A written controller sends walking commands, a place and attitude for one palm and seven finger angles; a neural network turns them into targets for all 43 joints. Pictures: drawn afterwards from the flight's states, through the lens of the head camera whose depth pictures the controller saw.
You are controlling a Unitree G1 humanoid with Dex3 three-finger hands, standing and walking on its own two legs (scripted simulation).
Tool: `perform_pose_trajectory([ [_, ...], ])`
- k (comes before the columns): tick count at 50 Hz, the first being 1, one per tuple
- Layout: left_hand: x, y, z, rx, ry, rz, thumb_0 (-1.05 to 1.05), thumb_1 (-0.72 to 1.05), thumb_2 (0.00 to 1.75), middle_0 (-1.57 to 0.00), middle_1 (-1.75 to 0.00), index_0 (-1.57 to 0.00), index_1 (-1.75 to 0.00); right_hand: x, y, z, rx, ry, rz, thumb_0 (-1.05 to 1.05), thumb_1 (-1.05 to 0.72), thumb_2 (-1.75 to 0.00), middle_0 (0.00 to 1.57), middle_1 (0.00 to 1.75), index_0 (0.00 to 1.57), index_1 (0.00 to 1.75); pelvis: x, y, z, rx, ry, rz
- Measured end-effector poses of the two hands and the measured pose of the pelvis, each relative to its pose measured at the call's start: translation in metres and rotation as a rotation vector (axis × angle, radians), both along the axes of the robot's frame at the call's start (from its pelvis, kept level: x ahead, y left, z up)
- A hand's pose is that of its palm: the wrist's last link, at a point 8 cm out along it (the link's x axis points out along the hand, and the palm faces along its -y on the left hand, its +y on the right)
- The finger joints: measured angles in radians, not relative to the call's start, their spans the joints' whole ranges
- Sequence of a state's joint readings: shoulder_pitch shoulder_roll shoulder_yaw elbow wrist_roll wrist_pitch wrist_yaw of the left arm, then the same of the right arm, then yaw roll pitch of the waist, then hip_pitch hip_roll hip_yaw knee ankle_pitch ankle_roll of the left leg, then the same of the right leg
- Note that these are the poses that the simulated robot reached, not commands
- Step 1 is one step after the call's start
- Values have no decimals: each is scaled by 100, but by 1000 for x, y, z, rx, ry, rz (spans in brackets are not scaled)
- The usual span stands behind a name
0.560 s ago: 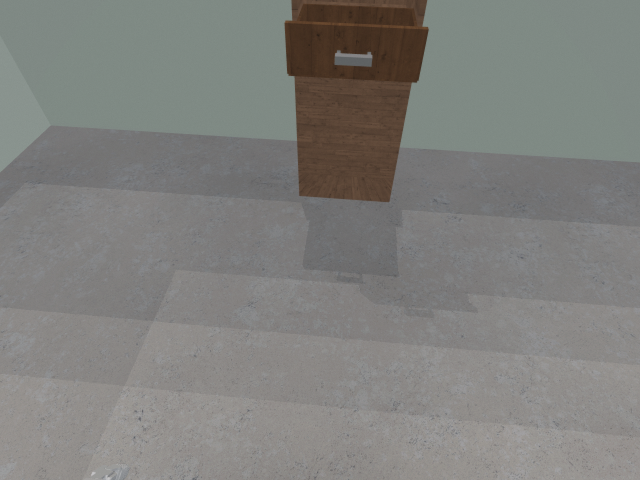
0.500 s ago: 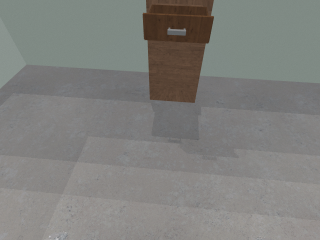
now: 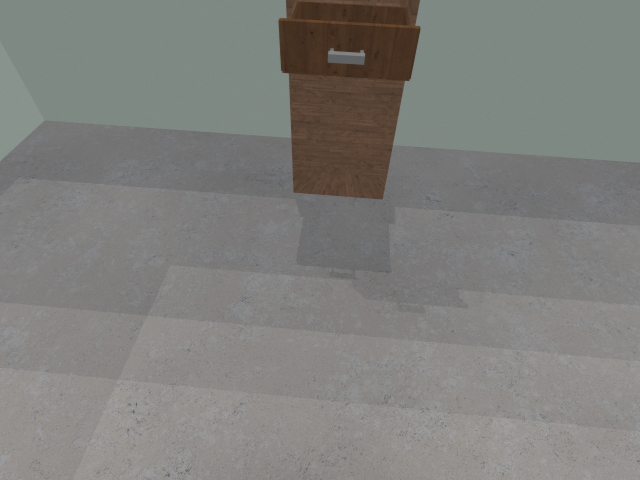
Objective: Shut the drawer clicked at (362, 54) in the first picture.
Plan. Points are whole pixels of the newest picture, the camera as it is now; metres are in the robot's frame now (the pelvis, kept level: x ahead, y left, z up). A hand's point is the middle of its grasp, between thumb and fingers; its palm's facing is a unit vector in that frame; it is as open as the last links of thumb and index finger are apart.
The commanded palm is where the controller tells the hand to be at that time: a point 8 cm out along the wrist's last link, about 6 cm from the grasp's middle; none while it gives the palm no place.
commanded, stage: stand and wait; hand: left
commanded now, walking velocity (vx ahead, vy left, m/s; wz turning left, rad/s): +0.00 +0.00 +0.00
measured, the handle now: (346, 54) +1.17 -0.01 +0.03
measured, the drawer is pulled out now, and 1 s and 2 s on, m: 0.29 0.29 0.29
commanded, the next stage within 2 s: look at it before walking up in 0.26 s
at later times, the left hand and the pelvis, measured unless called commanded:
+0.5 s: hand out of the picture +0.08 +0.24 -0.15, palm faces -0.02 -0.94 -0.34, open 7.4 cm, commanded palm none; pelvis +0.00 +0.00 +0.00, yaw +0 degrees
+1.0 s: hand out of the picture +0.08 +0.24 -0.15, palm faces -0.01 -0.94 -0.34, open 7.4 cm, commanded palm none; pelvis +0.01 -0.01 +0.00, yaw +0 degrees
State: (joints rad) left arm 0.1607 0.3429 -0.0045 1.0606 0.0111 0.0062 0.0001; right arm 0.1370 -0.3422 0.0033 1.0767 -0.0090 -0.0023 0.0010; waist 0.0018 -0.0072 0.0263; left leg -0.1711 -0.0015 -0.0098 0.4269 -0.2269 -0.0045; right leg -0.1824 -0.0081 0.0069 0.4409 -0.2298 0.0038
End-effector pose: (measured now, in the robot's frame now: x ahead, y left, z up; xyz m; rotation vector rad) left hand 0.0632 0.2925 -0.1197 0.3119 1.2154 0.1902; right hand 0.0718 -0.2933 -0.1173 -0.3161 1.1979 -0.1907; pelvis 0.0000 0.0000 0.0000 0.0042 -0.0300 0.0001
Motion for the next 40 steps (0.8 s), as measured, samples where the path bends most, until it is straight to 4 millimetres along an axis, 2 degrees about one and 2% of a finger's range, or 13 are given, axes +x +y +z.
perform_pose_trajectory([
  [10,-1,0,3,11,3,1,0,90,90,-20,-30,-21,-30,-14,0,-5,15,29,-17,1,-90,-89,21,30,21,30,-2,-2,1,1,-2,-3],
  [21,8,-4,6,7,-22,-6,0,90,90,-20,-30,-21,-30,-6,1,-4,23,9,-10,1,-90,-89,21,30,21,30,-2,-4,2,2,0,-3],
  [40,8,-7,4,3,0,4,0,90,90,-20,-30,-21,-30,6,-5,0,10,6,-5,0,-90,-89,21,30,21,30,5,-7,3,2,3,-3],
])
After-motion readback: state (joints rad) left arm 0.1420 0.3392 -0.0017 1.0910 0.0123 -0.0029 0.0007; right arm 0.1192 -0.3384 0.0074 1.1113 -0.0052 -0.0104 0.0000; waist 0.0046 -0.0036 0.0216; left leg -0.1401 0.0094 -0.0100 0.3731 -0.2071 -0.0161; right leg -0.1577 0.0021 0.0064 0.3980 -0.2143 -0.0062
